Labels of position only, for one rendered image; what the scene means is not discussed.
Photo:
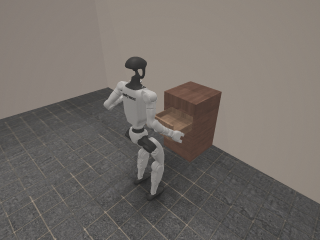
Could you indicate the cabinet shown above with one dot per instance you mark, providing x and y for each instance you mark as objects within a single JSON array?
[{"x": 200, "y": 102}]

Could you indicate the right robot upper arm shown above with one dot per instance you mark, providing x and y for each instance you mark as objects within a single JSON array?
[{"x": 150, "y": 99}]

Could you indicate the drawer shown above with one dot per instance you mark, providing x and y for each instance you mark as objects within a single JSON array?
[{"x": 175, "y": 120}]

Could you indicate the left robot upper arm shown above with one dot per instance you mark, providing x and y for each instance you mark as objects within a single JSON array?
[{"x": 115, "y": 95}]

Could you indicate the robot left forearm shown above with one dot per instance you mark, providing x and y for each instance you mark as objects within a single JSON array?
[{"x": 118, "y": 101}]

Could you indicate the robot right forearm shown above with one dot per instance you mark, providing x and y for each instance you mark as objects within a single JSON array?
[{"x": 159, "y": 128}]

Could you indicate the robot torso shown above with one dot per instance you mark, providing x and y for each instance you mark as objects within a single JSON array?
[{"x": 135, "y": 111}]

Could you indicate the right robot hand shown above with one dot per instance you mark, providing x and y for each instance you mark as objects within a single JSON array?
[{"x": 177, "y": 136}]

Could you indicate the left robot shin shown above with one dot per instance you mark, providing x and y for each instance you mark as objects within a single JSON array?
[{"x": 141, "y": 165}]

